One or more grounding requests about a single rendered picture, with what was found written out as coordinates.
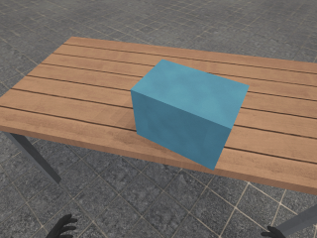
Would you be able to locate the robot right hand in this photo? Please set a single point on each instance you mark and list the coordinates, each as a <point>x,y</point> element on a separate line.
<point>274,233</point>

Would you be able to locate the carton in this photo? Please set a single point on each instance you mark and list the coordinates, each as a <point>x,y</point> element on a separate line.
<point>186,110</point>

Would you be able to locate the table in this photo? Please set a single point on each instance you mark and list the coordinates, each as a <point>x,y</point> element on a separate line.
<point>80,95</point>

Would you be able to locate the robot left hand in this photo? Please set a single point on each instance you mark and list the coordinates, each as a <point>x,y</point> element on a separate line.
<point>60,228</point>

